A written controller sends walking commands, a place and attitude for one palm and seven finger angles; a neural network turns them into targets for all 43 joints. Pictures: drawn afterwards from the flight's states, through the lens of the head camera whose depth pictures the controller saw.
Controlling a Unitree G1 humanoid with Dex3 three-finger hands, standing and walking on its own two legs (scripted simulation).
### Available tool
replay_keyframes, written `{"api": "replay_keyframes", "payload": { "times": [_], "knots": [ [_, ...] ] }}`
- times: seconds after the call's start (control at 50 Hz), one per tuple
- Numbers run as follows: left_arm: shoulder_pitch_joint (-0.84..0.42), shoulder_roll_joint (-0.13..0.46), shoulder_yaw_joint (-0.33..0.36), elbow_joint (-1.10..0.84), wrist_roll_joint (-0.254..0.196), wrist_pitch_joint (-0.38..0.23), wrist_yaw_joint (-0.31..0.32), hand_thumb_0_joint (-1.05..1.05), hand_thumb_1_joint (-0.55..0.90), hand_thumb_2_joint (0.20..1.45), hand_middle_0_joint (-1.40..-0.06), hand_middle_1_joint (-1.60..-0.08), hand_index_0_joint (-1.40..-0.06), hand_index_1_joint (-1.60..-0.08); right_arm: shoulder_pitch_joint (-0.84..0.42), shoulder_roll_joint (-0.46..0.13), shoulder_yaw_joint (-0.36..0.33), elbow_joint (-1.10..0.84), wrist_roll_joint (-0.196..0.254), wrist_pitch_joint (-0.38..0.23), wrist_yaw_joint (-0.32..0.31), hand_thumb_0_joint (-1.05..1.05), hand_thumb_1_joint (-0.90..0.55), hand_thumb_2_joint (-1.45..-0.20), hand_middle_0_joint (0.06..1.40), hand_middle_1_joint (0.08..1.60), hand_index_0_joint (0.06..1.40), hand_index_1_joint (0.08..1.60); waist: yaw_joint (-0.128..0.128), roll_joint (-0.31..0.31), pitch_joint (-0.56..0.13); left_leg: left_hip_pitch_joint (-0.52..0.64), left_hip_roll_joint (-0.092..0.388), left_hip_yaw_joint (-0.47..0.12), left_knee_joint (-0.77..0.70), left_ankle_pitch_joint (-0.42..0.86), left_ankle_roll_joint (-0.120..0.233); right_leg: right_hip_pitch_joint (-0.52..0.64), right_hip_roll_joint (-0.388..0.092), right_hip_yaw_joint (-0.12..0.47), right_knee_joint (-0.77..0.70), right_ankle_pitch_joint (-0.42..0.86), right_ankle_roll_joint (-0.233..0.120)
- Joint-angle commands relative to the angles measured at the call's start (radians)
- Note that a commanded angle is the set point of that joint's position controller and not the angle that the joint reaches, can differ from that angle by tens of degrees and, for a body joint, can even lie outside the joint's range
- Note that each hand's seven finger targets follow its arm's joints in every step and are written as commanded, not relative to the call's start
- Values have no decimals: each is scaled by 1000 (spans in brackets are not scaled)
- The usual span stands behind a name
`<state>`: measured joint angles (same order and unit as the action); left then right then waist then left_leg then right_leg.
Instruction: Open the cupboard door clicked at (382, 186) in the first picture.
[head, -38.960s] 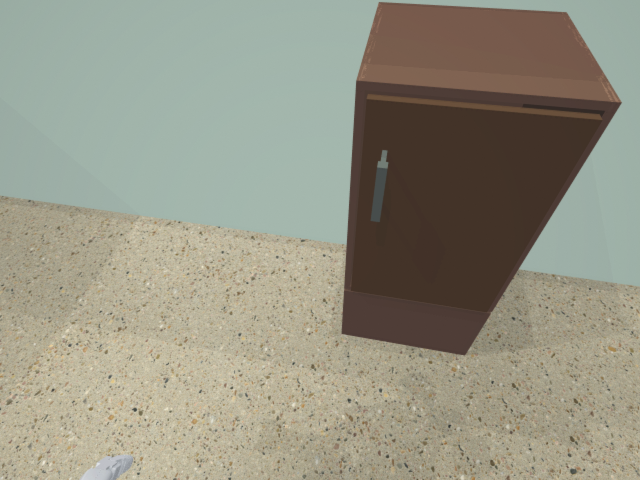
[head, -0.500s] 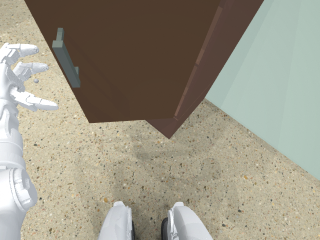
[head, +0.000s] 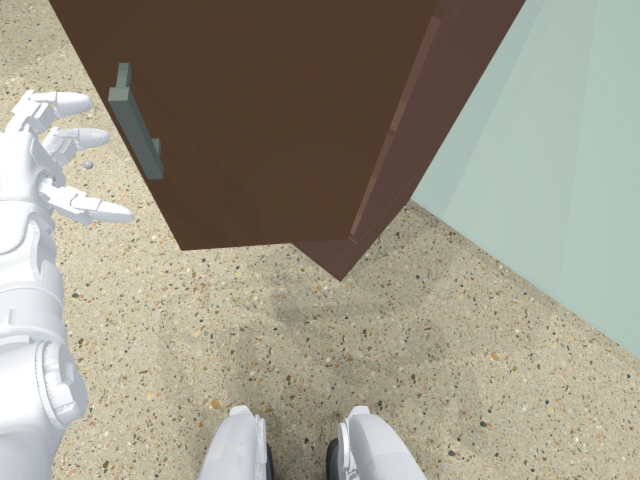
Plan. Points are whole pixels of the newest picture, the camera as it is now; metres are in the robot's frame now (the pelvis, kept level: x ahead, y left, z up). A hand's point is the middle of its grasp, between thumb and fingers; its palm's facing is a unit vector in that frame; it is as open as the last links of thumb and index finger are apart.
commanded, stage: slide the fingers in behind the handle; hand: left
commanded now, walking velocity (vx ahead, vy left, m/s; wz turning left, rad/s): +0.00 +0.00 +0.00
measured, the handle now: (141, 126) +0.53 +0.21 +0.06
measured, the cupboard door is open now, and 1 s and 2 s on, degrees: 46 46 46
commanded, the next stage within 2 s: close the thumb around the handle in 1.48 s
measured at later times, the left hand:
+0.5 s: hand (116, 161) +0.48 +0.23 +0.05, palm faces +0.07 -1.00 -0.01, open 14.0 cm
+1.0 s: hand (152, 160) +0.48 +0.19 +0.05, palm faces +0.08 -1.00 -0.01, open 14.0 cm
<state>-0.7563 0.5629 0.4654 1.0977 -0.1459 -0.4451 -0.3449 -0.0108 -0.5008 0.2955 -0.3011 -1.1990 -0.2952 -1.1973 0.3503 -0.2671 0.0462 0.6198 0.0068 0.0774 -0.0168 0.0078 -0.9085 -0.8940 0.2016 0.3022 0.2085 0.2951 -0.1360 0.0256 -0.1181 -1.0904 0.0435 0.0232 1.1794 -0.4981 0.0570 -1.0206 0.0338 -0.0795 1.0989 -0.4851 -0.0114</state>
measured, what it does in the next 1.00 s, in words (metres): stands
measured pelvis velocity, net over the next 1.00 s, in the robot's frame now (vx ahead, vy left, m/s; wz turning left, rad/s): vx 0.00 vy -0.01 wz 0.01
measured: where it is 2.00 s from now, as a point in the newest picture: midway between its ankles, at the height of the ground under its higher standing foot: outside the picture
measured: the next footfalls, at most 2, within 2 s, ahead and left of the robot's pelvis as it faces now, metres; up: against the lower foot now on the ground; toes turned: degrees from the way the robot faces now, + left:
none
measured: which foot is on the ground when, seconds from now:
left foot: down 0.00-1.00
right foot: down 0.00-1.00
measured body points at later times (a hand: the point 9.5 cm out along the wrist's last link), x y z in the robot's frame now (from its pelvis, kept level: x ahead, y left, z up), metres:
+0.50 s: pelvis +0.00 +0.00 +0.00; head +0.14 +0.03 +0.43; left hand +0.47 +0.28 +0.05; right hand +0.03 -0.27 -0.11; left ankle +0.03 +0.08 -0.64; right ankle +0.02 -0.12 -0.64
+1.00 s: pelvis +0.00 -0.01 +0.00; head +0.13 +0.02 +0.43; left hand +0.47 +0.24 +0.05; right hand +0.04 -0.27 -0.12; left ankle +0.03 +0.08 -0.64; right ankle +0.02 -0.12 -0.64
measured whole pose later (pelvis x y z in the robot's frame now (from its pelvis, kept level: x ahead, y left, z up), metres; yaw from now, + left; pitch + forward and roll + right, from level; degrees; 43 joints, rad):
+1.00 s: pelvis +0.00 -0.01 +0.00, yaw +0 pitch +23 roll -3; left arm -0.77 0.42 0.37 1.08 -0.11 -0.49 -0.18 -0.01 -0.50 0.30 -0.30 -1.20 -0.30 -1.20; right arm 0.34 -0.26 0.03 0.62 -0.01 0.08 0.01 0.01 -0.91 -0.89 0.20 0.30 0.21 0.29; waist -0.14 0.03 -0.13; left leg -1.08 0.04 0.03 1.18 -0.50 0.05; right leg -1.02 0.03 -0.07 1.12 -0.50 -0.02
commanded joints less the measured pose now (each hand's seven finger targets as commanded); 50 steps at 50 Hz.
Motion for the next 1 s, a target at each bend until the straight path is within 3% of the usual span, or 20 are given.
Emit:
{"api": "replay_keyframes", "payload": {
  "times": [0.0,0.1,0.14,0.16,0.22,0.3,0.34,0.38,0.42,0.46,0.48,0.5,0.54,0.58,0.62,0.68,0.74,0.8,0.84,0.98],
  "knots": [
    [-396,246,9,-201,-21,-78,5,0,-500,300,-300,-1200,-300,-1200,139,-202,-76,-47,-6,-24,-15,0,-900,-900,200,300,200,300,-9,130,-454,455,0,-116,-146,340,-36,85,21,31,-120,205,-14],
    [-415,258,11,-178,-11,-68,22,0,-500,300,-300,-1200,-300,-1200,140,-204,-72,-48,-4,-22,-17,0,-900,-900,200,300,200,300,-19,124,-436,426,-2,-111,-142,324,-32,81,19,34,-118,204,-12],
    [-423,246,8,-227,-11,-85,30,0,-500,300,-300,-1200,-300,-1200,142,-199,-76,-52,-10,-26,-14,0,-900,-900,200,300,200,300,-2,173,-513,480,-3,-113,-135,376,-37,91,20,36,-108,230,-15],
    [-401,262,26,-215,-11,-85,35,0,-500,300,-300,-1200,-300,-1200,143,-201,-77,-51,-9,-25,-13,0,-900,-900,200,300,200,300,-1,142,-512,472,-2,-112,-132,380,-37,102,21,35,-108,238,-14],
    [-406,220,-8,-202,-9,-82,43,0,-500,300,-300,-1200,-300,-1200,145,-194,-73,-52,-9,-23,-9,0,-900,-900,200,300,200,300,-13,143,-474,457,-3,-110,-131,381,-34,94,23,33,-106,242,-15],
    [-417,234,-6,-183,3,-66,54,0,-500,300,-300,-1200,-300,-1200,143,-200,-74,-50,-8,-19,-11,0,-900,-900,200,300,200,300,-23,111,-452,411,-5,-102,-134,329,-28,110,19,41,-118,227,-8],
    [-418,224,-11,-206,2,-74,52,0,-500,300,-300,-1200,-300,-1200,147,-197,-75,-51,-9,-20,-10,0,-900,-900,200,300,200,300,-15,139,-501,451,-4,-106,-128,373,-32,108,20,39,-107,253,-12],
    [-429,170,-50,-225,-2,-75,51,0,-500,300,-300,-1200,-300,-1200,147,-192,-78,-46,-10,-20,-6,0,-900,-900,200,300,200,300,-21,161,-499,490,0,-113,-130,404,-37,84,21,32,-109,257,-13],
    [-418,149,-58,-210,-11,-72,52,0,-500,300,-300,-1200,-300,-1200,150,-191,-80,-42,-10,-22,-4,0,-900,-900,200,300,200,300,-31,140,-483,480,-1,-109,-122,400,-34,79,23,31,-111,261,-14],
    [-413,182,-28,-197,-12,-70,60,0,-500,300,-300,-1200,-300,-1200,147,-194,-80,-41,-8,-19,-6,0,-900,-900,200,300,200,300,-24,111,-477,448,-3,-109,-128,378,-34,101,22,34,-111,256,-11],
    [-417,159,-44,-201,-14,-69,64,0,-500,300,-300,-1200,-300,-1200,143,-189,-78,-44,-9,-20,-4,0,-900,-900,200,300,200,300,-24,121,-474,437,-7,-102,-127,373,-31,109,21,38,-115,260,-10],
    [-413,188,-17,-211,-11,-73,73,0,-500,300,-300,-1200,-300,-1200,143,-191,-78,-45,-11,-21,-4,0,-900,-900,200,300,200,300,-11,124,-482,432,-7,-100,-128,367,-32,124,20,40,-113,260,-11],
    [-412,191,-17,-257,-1,-92,85,0,-500,300,-300,-1200,-300,-1200,145,-186,-79,-50,-13,-21,-1,0,-900,-900,200,300,200,300,0,153,-538,477,-7,-103,-124,424,-37,130,21,39,-100,292,-14],
    [-411,145,-48,-232,1,-91,94,0,-500,300,-300,-1200,-300,-1200,140,-180,-79,-45,-14,-21,4,0,-900,-900,200,300,200,300,-18,134,-481,462,-5,-100,-125,404,-36,113,22,36,-109,281,-11],
    [-389,170,-20,-221,-1,-93,101,0,-500,300,-300,-1200,-300,-1200,147,-185,-81,-48,-14,-20,2,0,-900,-900,200,300,200,300,-14,89,-488,431,-8,-95,-120,400,-30,148,24,41,-107,299,-11],
    [-389,124,-56,-244,3,-101,109,0,-500,300,-300,-1200,-300,-1200,137,-178,-83,-51,-12,-20,7,0,-900,-900,200,300,200,300,-6,147,-507,484,-7,-99,-131,416,-40,122,22,35,-107,288,-14],
    [-399,125,-51,-216,7,-100,126,0,-500,300,-300,-1200,-300,-1200,139,-180,-82,-47,-14,-17,9,0,-900,-900,200,300,200,300,-17,104,-474,452,-7,-101,-130,395,-37,120,22,36,-108,282,-11],
    [-419,82,-83,-218,13,-99,140,0,-500,300,-300,-1200,-300,-1200,137,-175,-83,-50,-15,-18,12,0,-900,-900,200,300,200,300,-23,110,-469,453,-10,-99,-134,379,-37,113,21,34,-110,271,-11],
    [-433,81,-81,-235,16,-112,150,0,-500,300,-300,-1200,-300,-1200,139,-176,-85,-47,-19,-19,14,0,-900,-900,200,300,200,300,-21,131,-492,490,-7,-106,-131,407,-41,97,20,32,-105,278,-14],
    [-397,82,-70,-230,26,-120,177,0,-500,300,-300,-1200,-300,-1200,137,-171,-85,-58,-20,-14,19,0,-900,-900,200,300,200,300,-9,83,-496,425,-17,-86,-131,388,-34,170,18,44,-105,309,-9]
  ]
}}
